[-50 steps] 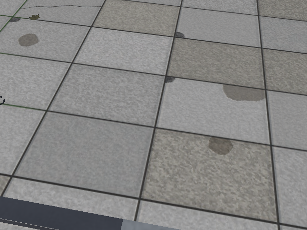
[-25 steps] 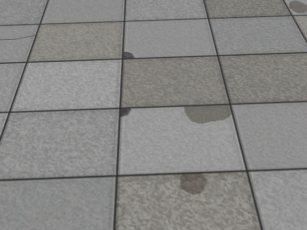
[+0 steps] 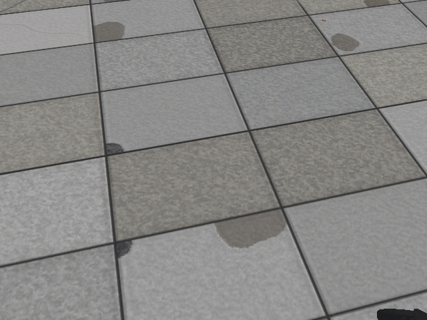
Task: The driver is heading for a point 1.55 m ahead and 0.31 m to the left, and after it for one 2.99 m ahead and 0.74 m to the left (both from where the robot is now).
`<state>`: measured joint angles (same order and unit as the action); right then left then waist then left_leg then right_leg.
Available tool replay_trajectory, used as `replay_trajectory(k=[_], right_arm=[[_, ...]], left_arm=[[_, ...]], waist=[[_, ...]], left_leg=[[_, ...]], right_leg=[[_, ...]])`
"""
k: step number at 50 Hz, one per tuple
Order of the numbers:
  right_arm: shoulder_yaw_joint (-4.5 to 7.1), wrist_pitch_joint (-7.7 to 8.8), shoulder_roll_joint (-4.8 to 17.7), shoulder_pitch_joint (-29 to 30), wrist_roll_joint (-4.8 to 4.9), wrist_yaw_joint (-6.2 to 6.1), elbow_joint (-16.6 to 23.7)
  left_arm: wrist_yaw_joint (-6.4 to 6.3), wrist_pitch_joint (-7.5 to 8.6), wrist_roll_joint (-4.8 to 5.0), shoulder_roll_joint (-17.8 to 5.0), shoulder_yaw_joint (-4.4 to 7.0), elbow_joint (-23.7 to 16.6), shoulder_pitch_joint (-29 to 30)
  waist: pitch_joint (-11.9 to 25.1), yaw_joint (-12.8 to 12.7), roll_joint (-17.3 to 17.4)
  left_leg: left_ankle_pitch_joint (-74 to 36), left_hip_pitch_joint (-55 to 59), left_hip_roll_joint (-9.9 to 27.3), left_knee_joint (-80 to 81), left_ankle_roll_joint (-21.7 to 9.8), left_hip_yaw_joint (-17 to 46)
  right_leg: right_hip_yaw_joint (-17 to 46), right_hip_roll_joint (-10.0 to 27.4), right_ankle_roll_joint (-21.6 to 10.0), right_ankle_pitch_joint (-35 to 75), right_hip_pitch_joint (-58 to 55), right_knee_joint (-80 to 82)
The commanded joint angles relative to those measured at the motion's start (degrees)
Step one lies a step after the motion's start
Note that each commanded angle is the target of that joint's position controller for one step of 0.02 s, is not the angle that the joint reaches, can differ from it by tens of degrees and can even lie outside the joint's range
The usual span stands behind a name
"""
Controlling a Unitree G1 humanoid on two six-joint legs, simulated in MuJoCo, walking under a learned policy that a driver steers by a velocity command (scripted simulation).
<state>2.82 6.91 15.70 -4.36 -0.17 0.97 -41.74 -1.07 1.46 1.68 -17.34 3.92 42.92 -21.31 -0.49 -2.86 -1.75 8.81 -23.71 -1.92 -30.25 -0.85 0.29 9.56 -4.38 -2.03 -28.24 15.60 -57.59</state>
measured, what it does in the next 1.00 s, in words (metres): walks ahead: right foot, then left foot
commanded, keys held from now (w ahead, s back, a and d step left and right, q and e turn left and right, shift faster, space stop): w+e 0.32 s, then w+q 0.54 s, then q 0.14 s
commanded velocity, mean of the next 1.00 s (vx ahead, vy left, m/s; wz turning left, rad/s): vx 0.48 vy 0.00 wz -0.05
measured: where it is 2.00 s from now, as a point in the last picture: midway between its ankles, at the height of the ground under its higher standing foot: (252, 250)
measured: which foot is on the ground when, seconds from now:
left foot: down 0.00-0.44, up 0.46-0.96, down 0.98-1.00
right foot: up 0.00-0.42, down 0.44-0.98, up 1.00-1.00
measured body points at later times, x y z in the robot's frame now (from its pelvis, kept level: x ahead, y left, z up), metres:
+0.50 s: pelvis +0.26 -0.07 -0.01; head +0.30 -0.09 +0.44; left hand +0.53 +0.11 -0.07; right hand +0.20 -0.35 -0.14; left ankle +0.11 +0.12 -0.66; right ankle +0.33 -0.18 -0.73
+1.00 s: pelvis +0.53 -0.08 -0.01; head +0.58 -0.07 +0.43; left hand +0.58 +0.21 -0.14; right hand +0.73 -0.33 -0.11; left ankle +0.65 +0.00 -0.73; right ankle +0.34 -0.19 -0.69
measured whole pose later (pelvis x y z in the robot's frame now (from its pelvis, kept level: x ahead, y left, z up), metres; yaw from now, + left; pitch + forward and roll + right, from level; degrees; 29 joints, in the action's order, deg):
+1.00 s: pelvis +0.53 -0.08 -0.01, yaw +1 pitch +2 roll -2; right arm 3.6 2.3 16.3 -4.4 0.3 2.8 -41.7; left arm -1.6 2.1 0.2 -16.0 4.6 47.2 -16.8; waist -3.7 -1.9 1.5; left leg 5.5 -30.1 -0.6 -35.3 -6.0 -2.7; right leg -11.4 3.8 3.0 -28.1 2.8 -43.5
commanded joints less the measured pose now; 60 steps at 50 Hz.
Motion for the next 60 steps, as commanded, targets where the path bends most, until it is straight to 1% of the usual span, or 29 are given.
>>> replay_trajectory(k=[1, 4, 7, 13, 17, 19, 20, 21, 22, 23, 24, 25, 27, 29, 32, 36, 41, 44, 46, 47, 48, 49, 50, 51, 52, 53, 54, 57, 60], right_arm=[[2.26, -0.88, 6.94, -9.29, -0.11, -0.51, 0.69], [1.81, -0.65, 5.42, -6.96, -0.44, -0.73, -0.33], [2.59, -0.12, 7.47, -7.52, -0.14, -0.76, -1.61], [3.13, -1.09, 9.92, -9.15, 0.28, -1.11, -3.24], [3.62, -2.32, 11.68, -13.15, 1.53, -1.01, -5.27], [3.79, -2.92, 12.97, -14.20, 2.23, -0.82, -6.47], [3.85, -3.28, 13.81, -13.77, 2.50, -0.85, -6.89], [3.31, -3.58, 13.18, -13.10, 2.64, -0.96, -7.24], [1.94, -3.28, 10.36, -13.47, 1.61, -0.94, -6.70], [-0.78, -2.29, 2.44, -20.17, 0.35, -0.06, -4.87], [0.60, -1.09, 8.21, -16.22, 2.22, 0.23, -6.23], [1.64, -0.74, 10.84, -10.58, 4.03, 0.40, -3.75], [1.54, -0.99, 9.23, -8.21, 2.25, -0.12, -3.68], [1.72, -2.87, 7.67, -12.27, 2.21, -0.27, -5.40], [1.45, -4.72, 4.91, -11.74, 2.05, -0.71, -5.33], [1.29, -4.57, 3.88, -6.81, 1.60, -0.12, -3.74], [0.34, -4.23, 2.42, 2.12, 1.28, 1.57, -0.13], [0.55, -4.25, 3.12, 4.51, 1.13, 2.62, 2.30], [1.69, -4.29, 5.12, 0.33, 0.73, 3.01, 2.52], [2.85, -4.27, 7.16, -5.97, 0.87, 2.91, 1.30], [4.55, -4.26, 10.31, -13.97, 0.81, 2.16, -0.50], [5.90, -4.83, 15.56, -17.75, 0.70, 0.62, -1.00], [6.00, -4.69, 19.97, -13.32, -0.66, 0.33, 2.06], [5.24, -4.75, 16.21, -14.78, -0.37, 0.88, 3.38], [4.54, -4.49, 13.27, -11.66, 0.20, 0.93, 3.72], [4.08, -4.36, 10.90, -8.59, 1.34, 0.82, 3.56], [3.52, -4.53, 8.83, -6.33, 1.65, 0.31, 3.94], [3.73, -5.09, 9.69, -4.30, -0.12, -0.34, 5.23], [4.27, -5.77, 11.34, -4.61, 0.39, -1.35, 5.28]], left_arm=[[0.02, 0.84, -0.33, -8.01, 1.64, -6.30, 3.69], [0.76, 0.02, -0.03, -4.73, 1.54, -6.98, 4.06], [0.93, -0.44, -0.33, -2.98, 1.07, -8.83, 6.64], [2.79, 0.51, -0.40, -1.30, 0.17, -11.19, 15.19], [3.95, 0.52, -0.32, -1.10, -0.03, -13.81, 20.49], [3.91, 0.63, -0.80, -2.14, 0.53, -14.21, 19.28], [3.72, 0.59, -1.13, -4.04, 1.51, -13.32, 15.15], [3.27, 0.58, -1.16, -6.56, 2.98, -10.59, 6.32], [2.29, 0.25, -1.46, -10.28, 4.39, -8.16, -3.19], [1.64, 0.52, -1.98, -16.37, 4.88, -7.74, -4.65], [1.80, 1.06, -2.07, -11.50, 3.66, -8.65, -6.02], [2.01, 1.63, -2.27, -9.40, 2.71, -7.67, -2.88], [2.18, 2.38, -1.93, -5.74, 1.70, -6.76, 3.86], [2.22, 3.51, -2.41, -3.49, 1.26, -6.59, 7.37], [1.87, 5.07, -2.58, -3.88, 1.68, -4.61, 8.53], [0.91, 5.14, -2.85, -4.61, 2.00, -2.42, 7.67], [0.23, 4.11, -1.85, -6.77, 2.81, 0.43, 3.97], [-0.04, 2.60, -1.05, -7.88, 3.26, 1.63, 3.67], [-0.85, 1.33, -0.66, -9.62, 3.64, 1.11, 5.31], [-1.16, 0.77, -0.39, -10.08, 3.67, 0.73, 6.30], [-1.28, 0.72, 0.07, -9.56, 3.31, 0.29, 7.30], [-1.08, 1.47, -1.81, -5.90, 2.05, -0.80, 4.97], [-0.31, 2.79, -3.14, -0.68, 0.10, -2.88, -1.29], [0.43, 3.92, -1.56, -6.53, 1.01, -1.90, 2.04], [0.47, 4.14, 0.08, -7.03, 1.09, -3.68, 7.03], [-0.27, 3.92, -0.68, -6.24, 1.02, -3.47, 8.90], [-1.04, 3.20, -1.86, -6.98, 1.43, -3.21, 9.59], [-1.37, 1.10, -2.34, -5.62, 1.43, -3.23, 7.05], [-1.84, 0.42, -2.63, -4.38, 0.88, -3.65, 8.33]], waist=[[2.60, 6.46, 6.49], [-0.41, 4.02, 8.83], [-1.12, 3.91, 6.96], [-2.54, 6.74, 5.06], [-4.34, 7.88, 4.72], [-3.13, 5.43, 5.74], [-0.46, 2.13, 6.44], [4.22, -3.12, 5.59], [10.76, -7.21, 2.71], [19.29, -1.98, -12.35], [24.78, -5.95, -6.46], [14.70, -5.47, -5.35], [5.68, -1.05, -2.86], [3.98, 2.39, -3.95], [0.43, 3.84, -1.82], [-2.16, 2.74, -1.34], [-5.45, -0.85, 0.20], [-6.23, -0.55, -0.56], [-1.84, 2.40, -3.11], [2.02, 5.74, -3.44], [6.42, 10.23, -1.97], [11.35, 9.94, 7.98], [21.17, 3.27, 18.49], [28.41, 8.41, 7.67], [20.79, 7.84, 5.75], [12.04, 5.76, 1.20], [8.75, 4.35, 1.49], [7.06, 1.05, 4.04], [8.93, 1.17, 5.14]], left_leg=[[11.78, 26.07, 20.25, 15.06, -9.12, 25.25], [1.72, 17.36, 16.45, 19.23, -8.58, 13.79], [-5.58, 17.25, 17.11, 21.58, -10.26, 7.73], [-13.22, 20.23, 15.46, 21.74, -8.32, -4.26], [-17.57, 25.40, 17.85, 19.89, -7.42, -6.44], [-32.31, 27.40, 18.91, 15.39, -7.38, -6.52], [-41.05, 27.69, 18.50, 9.31, -6.84, -7.21], [-44.17, 23.99, 16.57, -0.81, -5.53, -9.09], [-30.22, 11.24, 14.09, -15.77, -3.52, -9.04], [18.96, -10.96, 3.33, -38.47, 0.32, -6.40], [25.98, -14.23, 1.96, -46.28, -0.01, 5.69], [22.26, -19.02, 4.46, -47.37, -0.42, 5.68], [13.59, -16.66, 8.94, -39.91, -0.13, 4.28], [8.37, -10.03, 10.43, -37.74, 0.60, 4.93], [3.82, -11.48, 10.51, -34.13, 1.85, 5.65], [-8.50, -14.90, 9.61, -21.78, 2.19, 5.56], [-12.73, -15.55, 8.44, -9.40, 0.27, 0.59], [-6.74, -16.52, 6.92, -5.88, -1.84, -2.13], [-1.71, -8.85, 2.36, -5.95, -3.53, -6.27], [-1.55, -1.21, -0.21, -4.91, -4.74, -7.30], [-8.70, 11.35, -2.06, 0.17, -6.66, -6.32], [-29.57, 27.31, 6.82, -0.18, -10.17, 6.79], [-43.99, 44.21, 23.49, 1.95, -25.45, 38.36], [-41.06, 44.40, 23.23, 5.10, -25.45, 37.75], [-36.69, 38.42, 20.51, 5.48, -22.58, 29.17], [-33.15, 29.04, 16.75, 6.79, -19.13, 23.11], [-30.89, 22.06, 14.94, 8.13, -17.37, 20.22], [-34.38, 10.21, 12.29, 10.74, -16.71, 16.81], [-34.72, 9.32, 10.76, 9.70, -15.39, 15.48]], right_leg=[[-1.53, 7.25, 1.23, 5.16, 28.29, -14.23], [-3.06, 10.55, 1.44, 9.78, 23.51, -9.45], [-3.70, 11.46, 2.41, 14.17, 25.76, -4.41], [-8.15, 10.39, 1.84, 29.50, 22.97, 13.70], [-10.42, 8.88, -0.45, 25.74, 21.33, 20.56], [-11.98, 5.81, -2.78, 19.27, 15.74, 22.98], [-13.11, 3.93, -4.11, 17.53, 9.26, 24.81], [-14.27, 2.09, -5.82, 21.89, -3.90, 28.75], [-7.04, 8.02, -8.12, 25.13, -22.42, 26.49], [22.64, 26.41, -17.85, 18.24, -40.36, 30.47], [31.55, 28.76, -18.69, 15.94, -38.81, 36.95], [20.62, 26.49, -15.50, 20.12, -32.12, 37.82], [7.52, 21.43, -11.79, 26.71, -18.15, 40.38], [1.49, 19.60, -10.83, 27.61, -10.54, 45.18], [-4.88, 19.51, -10.78, 29.86, -6.73, 49.71], [-13.11, 17.68, -8.72, 31.01, -8.90, 51.17], [-18.52, 19.41, -7.51, 32.64, -14.52, 50.87], [-20.41, 20.84, -6.24, 43.58, -20.38, 45.67], [-21.62, 20.17, -4.39, 67.17, -21.68, 35.81], [-22.04, 18.98, -3.06, 72.57, -20.60, 27.02], [-23.00, 16.32, -0.46, 67.57, -15.37, 14.92], [-22.68, 11.83, 3.63, 34.73, -0.92, -3.01], [-14.15, -0.82, 7.87, -11.25, 19.26, -25.72], [-2.48, 2.01, 6.58, -10.46, 20.52, -28.44], [-2.82, 4.60, 5.11, -6.41, 23.23, -25.59], [-4.16, 6.95, 4.95, -2.29, 24.32, -19.85], [-4.36, 8.51, 5.03, 0.56, 22.31, -15.60], [-5.24, 7.69, 5.96, 3.91, 14.82, -9.03], [-5.33, 6.27, 7.50, 8.52, 14.66, -0.49]])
